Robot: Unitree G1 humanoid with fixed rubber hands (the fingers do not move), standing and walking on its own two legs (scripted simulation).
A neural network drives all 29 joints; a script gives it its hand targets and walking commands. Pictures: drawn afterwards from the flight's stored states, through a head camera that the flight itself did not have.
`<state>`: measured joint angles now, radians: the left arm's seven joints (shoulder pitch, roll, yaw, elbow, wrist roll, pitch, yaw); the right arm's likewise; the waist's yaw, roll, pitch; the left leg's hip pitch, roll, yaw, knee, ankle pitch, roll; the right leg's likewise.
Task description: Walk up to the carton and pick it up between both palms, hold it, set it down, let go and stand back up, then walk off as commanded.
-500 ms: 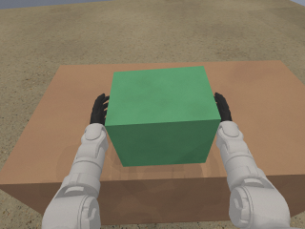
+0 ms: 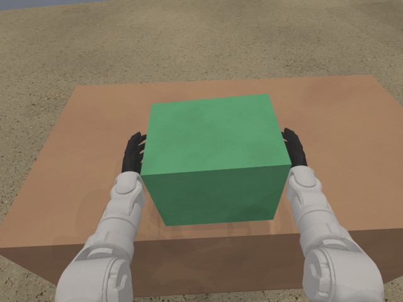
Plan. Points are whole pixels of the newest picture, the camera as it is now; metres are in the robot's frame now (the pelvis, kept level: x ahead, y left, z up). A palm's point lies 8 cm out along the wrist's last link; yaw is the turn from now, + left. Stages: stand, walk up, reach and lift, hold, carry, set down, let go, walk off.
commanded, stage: set down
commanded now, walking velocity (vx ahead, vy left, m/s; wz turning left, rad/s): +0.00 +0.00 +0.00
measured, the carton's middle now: (214, 163) +0.43 -0.04 +0.04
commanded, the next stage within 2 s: none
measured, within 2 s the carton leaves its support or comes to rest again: rests again in 1.14 s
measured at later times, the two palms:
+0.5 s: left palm (135, 176) +0.40 +0.14 +0.05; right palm (293, 172) +0.39 -0.21 +0.04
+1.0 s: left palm (140, 181) +0.40 +0.13 +0.02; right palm (291, 179) +0.39 -0.21 +0.01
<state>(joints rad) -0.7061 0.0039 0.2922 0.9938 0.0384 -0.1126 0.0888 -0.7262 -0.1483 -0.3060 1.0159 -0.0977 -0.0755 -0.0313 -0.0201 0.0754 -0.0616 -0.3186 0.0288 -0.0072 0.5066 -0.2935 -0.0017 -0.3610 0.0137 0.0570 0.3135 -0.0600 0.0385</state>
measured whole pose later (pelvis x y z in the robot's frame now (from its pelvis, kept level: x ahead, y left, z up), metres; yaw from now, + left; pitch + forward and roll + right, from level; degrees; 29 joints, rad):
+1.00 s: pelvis +0.01 +0.00 +0.00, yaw +0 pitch +11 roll -2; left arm -0.71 0.01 0.28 1.17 0.03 -0.37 0.09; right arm -0.70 -0.15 -0.34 1.14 -0.13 -0.30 -0.03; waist -0.02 0.09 -0.04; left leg -0.39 0.03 -0.01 0.51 -0.30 0.00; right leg -0.43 0.01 0.06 0.31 -0.07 0.04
